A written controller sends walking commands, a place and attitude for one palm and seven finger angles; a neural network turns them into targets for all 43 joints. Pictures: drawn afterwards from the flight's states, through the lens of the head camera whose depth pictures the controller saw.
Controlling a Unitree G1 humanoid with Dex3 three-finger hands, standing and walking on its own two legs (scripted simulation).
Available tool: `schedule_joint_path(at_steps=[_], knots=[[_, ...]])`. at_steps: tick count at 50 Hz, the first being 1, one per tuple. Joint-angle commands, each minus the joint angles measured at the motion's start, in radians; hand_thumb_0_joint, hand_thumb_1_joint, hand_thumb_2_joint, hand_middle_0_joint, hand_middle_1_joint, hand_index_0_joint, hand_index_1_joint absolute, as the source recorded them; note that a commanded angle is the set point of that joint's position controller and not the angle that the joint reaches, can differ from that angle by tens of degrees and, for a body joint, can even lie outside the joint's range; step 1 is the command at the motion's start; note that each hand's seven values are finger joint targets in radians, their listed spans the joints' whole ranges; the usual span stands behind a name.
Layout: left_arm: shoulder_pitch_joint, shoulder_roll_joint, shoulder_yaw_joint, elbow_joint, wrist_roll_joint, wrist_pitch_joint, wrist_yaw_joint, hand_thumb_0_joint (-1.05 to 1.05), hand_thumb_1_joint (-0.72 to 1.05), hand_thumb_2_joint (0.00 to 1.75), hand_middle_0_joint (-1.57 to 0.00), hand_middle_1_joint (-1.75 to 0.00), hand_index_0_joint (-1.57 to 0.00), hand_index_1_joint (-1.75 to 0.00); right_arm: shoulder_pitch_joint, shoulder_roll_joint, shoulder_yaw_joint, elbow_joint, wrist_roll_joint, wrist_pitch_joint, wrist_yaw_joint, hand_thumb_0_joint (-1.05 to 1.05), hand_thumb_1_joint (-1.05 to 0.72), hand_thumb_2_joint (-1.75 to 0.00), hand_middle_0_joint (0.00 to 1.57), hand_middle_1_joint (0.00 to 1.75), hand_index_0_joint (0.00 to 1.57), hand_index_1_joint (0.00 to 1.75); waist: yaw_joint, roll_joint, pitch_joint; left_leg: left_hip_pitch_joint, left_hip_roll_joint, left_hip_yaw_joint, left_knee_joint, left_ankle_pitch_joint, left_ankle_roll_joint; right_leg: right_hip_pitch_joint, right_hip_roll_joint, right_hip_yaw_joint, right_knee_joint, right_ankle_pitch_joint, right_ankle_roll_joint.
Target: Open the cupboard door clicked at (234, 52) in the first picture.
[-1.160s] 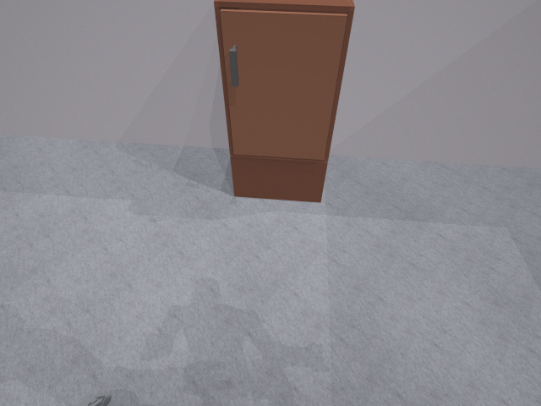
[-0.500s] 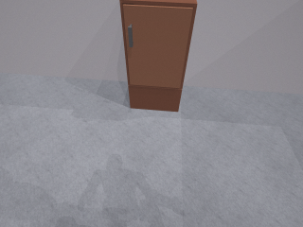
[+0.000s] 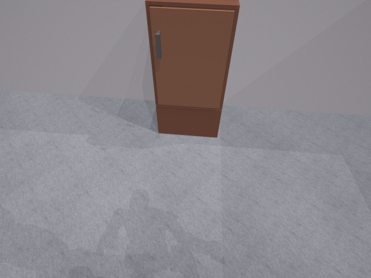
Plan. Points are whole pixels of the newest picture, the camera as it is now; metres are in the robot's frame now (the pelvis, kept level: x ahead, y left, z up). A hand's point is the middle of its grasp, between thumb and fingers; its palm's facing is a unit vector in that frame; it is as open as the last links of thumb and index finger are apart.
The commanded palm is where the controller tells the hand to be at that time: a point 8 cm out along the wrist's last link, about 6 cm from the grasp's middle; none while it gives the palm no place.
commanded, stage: look at it before walking up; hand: left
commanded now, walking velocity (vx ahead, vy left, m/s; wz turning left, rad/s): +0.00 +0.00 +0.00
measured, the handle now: (159, 44) +1.21 +0.21 -0.05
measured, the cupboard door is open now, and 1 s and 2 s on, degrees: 0 0 0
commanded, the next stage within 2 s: walk to a spot facing it in 0.28 s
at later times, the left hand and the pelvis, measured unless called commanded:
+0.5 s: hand out of the picture +0.07 +0.24 -0.16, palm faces -0.01 -0.95 -0.32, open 7.4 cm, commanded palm none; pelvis +0.01 +0.00 +0.00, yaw +0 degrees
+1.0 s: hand (109, 257) +0.21 +0.22 -0.18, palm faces +0.03 -0.99 -0.14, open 7.3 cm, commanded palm none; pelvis +0.16 +0.04 -0.01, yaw +2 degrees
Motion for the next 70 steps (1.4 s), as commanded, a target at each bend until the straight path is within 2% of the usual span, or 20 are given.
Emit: schedule_joint_path(at_steps=[1, 19, 21, 24, 28, 32, 33, 35, 36, 39, 43, 51, 55, 56, 57, 58, 60, 62, 64, 70], knots=[[-0.044, 0.210, 0.042, -0.062, -0.004, -0.021, 0.010, 0.00, 0.90, 0.90, -0.20, -0.30, -0.20, -0.30, -0.049, -0.206, -0.041, -0.066, 0.006, -0.021, -0.015, 0.00, -0.90, -0.90, 0.20, 0.30, 0.20, 0.30, -0.003, -0.011, -0.040, 0.009, 0.112, -0.100, -0.062, 0.104, 0.034, 0.003, -0.116, 0.103, -0.084, 0.078, -0.035], [-0.039, 0.212, 0.041, -0.054, -0.004, -0.019, 0.010, 0.00, 0.90, 0.90, -0.20, -0.30, -0.20, -0.30, -0.058, -0.211, -0.039, -0.061, 0.008, -0.019, -0.016, 0.00, -0.90, -0.90, 0.20, 0.30, 0.20, 0.30, 0.000, -0.005, -0.038, 0.023, 0.116, -0.098, -0.073, 0.118, 0.032, 0.014, -0.113, 0.097, -0.087, 0.099, -0.031], [0.042, 0.085, 0.014, -0.020, -0.004, 0.000, 0.015, 0.00, 0.90, 0.90, -0.20, -0.30, -0.20, -0.30, 0.014, -0.076, -0.008, -0.031, 0.000, -0.001, -0.009, 0.00, -0.90, -0.90, 0.20, 0.30, 0.20, 0.30, 0.001, -0.012, -0.061, 0.014, 0.101, -0.075, -0.048, -0.005, 0.017, 0.023, -0.109, 0.087, -0.080, -0.067, -0.013], [0.100, 0.106, 0.028, -0.019, 0.007, 0.012, 0.003, 0.00, 0.90, 0.90, -0.20, -0.30, -0.20, -0.30, 0.044, -0.064, -0.014, -0.038, -0.010, 0.014, -0.002, 0.00, -0.90, -0.90, 0.20, 0.30, 0.20, 0.30, 0.016, -0.075, 0.045, -0.129, 0.049, -0.050, 0.012, -0.290, 0.022, -0.026, -0.128, 0.153, -0.131, -0.386, -0.040], [0.184, 0.140, 0.059, -0.029, 0.007, 0.001, 0.005, 0.00, 0.90, 0.90, -0.20, -0.30, -0.20, -0.30, 0.058, -0.031, -0.023, -0.074, -0.011, 0.006, 0.000, 0.00, -0.90, -0.90, 0.20, 0.30, 0.20, 0.30, 0.034, -0.186, 0.106, -0.285, 0.022, 0.039, 0.267, -0.260, 0.020, 0.005, -0.270, 0.315, -0.232, -0.515, -0.140], [0.158, 0.099, 0.065, -0.048, 0.006, -0.018, 0.004, 0.00, 0.90, 0.90, -0.20, -0.30, -0.20, -0.30, 0.163, 0.010, -0.032, -0.064, -0.001, -0.019, 0.006, 0.00, -0.90, -0.90, 0.20, 0.30, 0.20, 0.30, -0.026, -0.095, 0.103, -0.114, 0.045, 0.067, 0.138, -0.181, 0.032, -0.094, -0.239, 0.159, -0.104, -0.309, -0.137], [0.144, 0.062, 0.060, -0.055, 0.003, -0.016, 0.003, 0.00, 0.90, 0.90, -0.20, -0.30, -0.20, -0.30, 0.243, 0.013, -0.033, -0.040, 0.000, -0.027, 0.003, 0.00, -0.90, -0.90, 0.20, 0.30, 0.20, 0.30, -0.056, -0.029, 0.102, 0.015, 0.050, 0.037, 0.046, -0.169, 0.041, -0.188, -0.174, 0.078, -0.004, -0.284, -0.103], [0.077, -0.043, 0.039, -0.111, 0.003, -0.021, -0.004, 0.00, 0.90, 0.90, -0.20, -0.30, -0.20, -0.30, 0.469, -0.107, -0.073, 0.023, -0.014, -0.040, -0.015, 0.00, -0.90, -0.90, 0.20, 0.30, 0.20, 0.30, -0.124, 0.332, 0.116, 0.200, 0.358, -0.463, -0.213, -0.248, 0.175, -0.508, 0.018, -0.128, 0.510, -0.355, -0.012], [0.025, -0.016, 0.048, -0.127, 0.015, -0.027, 0.004, 0.00, 0.90, 0.90, -0.20, -0.30, -0.20, -0.30, 0.484, -0.073, -0.063, 0.032, -0.010, -0.038, -0.023, 0.00, -0.90, -0.90, 0.20, 0.30, 0.20, 0.30, -0.114, 0.230, 0.166, 0.173, 0.379, -0.480, -0.220, -0.168, 0.202, -0.565, -0.031, -0.028, 0.636, -0.339, -0.026], [0.048, -0.052, 0.055, -0.098, 0.013, -0.040, -0.013, 0.00, 0.90, 0.90, -0.20, -0.30, -0.20, -0.30, 0.432, 0.018, -0.042, 0.014, -0.003, -0.064, -0.034, 0.00, -0.90, -0.90, 0.20, 0.30, 0.20, 0.30, -0.066, 0.068, 0.164, 0.183, 0.337, -0.325, -0.177, 0.167, 0.216, -0.595, -0.102, -0.005, 0.744, -0.187, -0.019], [0.076, -0.100, 0.053, -0.086, 0.010, -0.024, -0.024, 0.00, 0.90, 0.90, -0.20, -0.30, -0.20, -0.30, 0.440, 0.062, -0.037, 0.031, 0.006, -0.086, -0.045, 0.00, -0.90, -0.90, 0.20, 0.30, 0.20, 0.30, -0.029, 0.103, 0.114, 0.201, 0.247, -0.124, -0.179, 0.370, 0.172, -0.569, -0.101, -0.053, 0.724, -0.059, 0.004], [-0.096, -0.145, 0.050, -0.146, -0.003, -0.028, -0.028, 0.00, 0.90, 0.90, -0.20, -0.30, -0.20, -0.30, 0.489, 0.096, -0.036, 0.081, 0.000, -0.083, -0.054, 0.00, -0.90, -0.90, 0.20, 0.30, 0.20, 0.30, -0.048, 0.137, 0.159, 0.174, 0.209, 0.022, -0.180, 0.589, 0.139, -0.405, -0.036, -0.156, 0.304, 0.066, -0.033], [0.130, -0.097, 0.072, -0.084, 0.009, -0.040, -0.013, 0.00, 0.90, 0.90, -0.20, -0.30, -0.20, -0.30, 0.447, 0.050, -0.054, 0.080, 0.004, -0.076, -0.056, 0.00, -0.90, -0.90, 0.20, 0.30, 0.20, 0.30, 0.058, 0.121, 0.034, 0.188, 0.229, 0.058, 0.122, 0.878, 0.116, -0.102, 0.028, -0.166, 0.215, 0.054, -0.091], [0.269, -0.064, 0.087, -0.046, 0.016, -0.051, -0.009, 0.00, 0.90, 0.90, -0.20, -0.30, -0.20, -0.30, 0.430, 0.052, -0.054, 0.069, 0.006, -0.074, -0.053, 0.00, -0.90, -0.90, 0.20, 0.30, 0.20, 0.30, 0.123, 0.087, -0.032, 0.081, 0.197, 0.067, 0.324, 0.771, 0.088, 0.112, 0.017, -0.137, 0.147, 0.100, -0.107], [0.397, 0.029, 0.108, -0.018, 0.026, -0.063, 0.005, 0.00, 0.90, 0.90, -0.20, -0.30, -0.20, -0.30, 0.460, 0.093, -0.050, 0.052, 0.018, -0.073, -0.038, 0.00, -0.90, -0.90, 0.20, 0.30, 0.20, 0.30, 0.161, -0.077, -0.156, -0.151, 0.103, 0.094, 0.649, 0.373, 0.060, 0.363, -0.206, 0.129, 0.111, 0.133, -0.184], [0.431, 0.099, 0.124, -0.002, 0.010, -0.062, 0.011, 0.00, 0.90, 0.90, -0.20, -0.30, -0.20, -0.30, 0.514, 0.141, -0.046, 0.033, 0.022, -0.075, -0.039, 0.00, -0.90, -0.90, 0.20, 0.30, 0.20, 0.30, 0.109, -0.225, -0.248, -0.338, -0.029, 0.066, 1.025, -0.339, 0.031, 0.425, -0.473, 0.554, -0.010, 0.247, -0.294], [0.258, 0.034, 0.106, -0.039, -0.007, -0.053, 0.013, 0.00, 0.90, 0.90, -0.20, -0.30, -0.20, -0.30, 0.383, 0.142, -0.057, 0.015, 0.018, -0.059, -0.031, 0.00, -0.90, -0.90, 0.20, 0.30, 0.20, 0.30, 0.069, -0.073, -0.038, -0.388, 0.072, -0.026, 1.082, -0.225, 0.059, 0.137, -0.421, 0.438, -0.157, -0.047, -0.262], [0.125, -0.065, 0.075, -0.067, -0.004, -0.059, 0.022, 0.00, 0.90, 0.90, -0.20, -0.30, -0.20, -0.30, 0.345, 0.169, -0.053, 0.008, 0.000, -0.034, -0.026, 0.00, -0.90, -0.90, 0.20, 0.30, 0.20, 0.30, -0.006, 0.017, 0.085, -0.322, 0.133, -0.027, 0.982, -0.143, 0.046, -0.161, -0.349, 0.220, -0.183, -0.013, -0.202], [0.116, -0.099, 0.061, -0.068, 0.004, -0.067, 0.024, 0.00, 0.90, 0.90, -0.20, -0.30, -0.20, -0.30, 0.379, 0.195, -0.045, 0.011, -0.010, -0.008, -0.022, 0.00, -0.90, -0.90, 0.20, 0.30, 0.20, 0.30, -0.047, -0.029, 0.085, -0.270, 0.139, -0.002, 0.883, -0.129, 0.025, -0.257, -0.292, 0.100, -0.203, 0.058, -0.177], [0.175, -0.072, 0.069, -0.047, 0.008, -0.065, 0.013, 0.00, 0.90, 0.90, -0.20, -0.30, -0.20, -0.30, 0.233, 0.186, -0.051, -0.065, -0.011, -0.001, 0.001, 0.00, -0.90, -0.90, 0.20, 0.30, 0.20, 0.30, -0.027, -0.091, 0.071, -0.260, 0.140, 0.081, 0.512, -0.052, -0.016, -0.234, -0.220, 0.063, -0.234, -0.050, -0.189]])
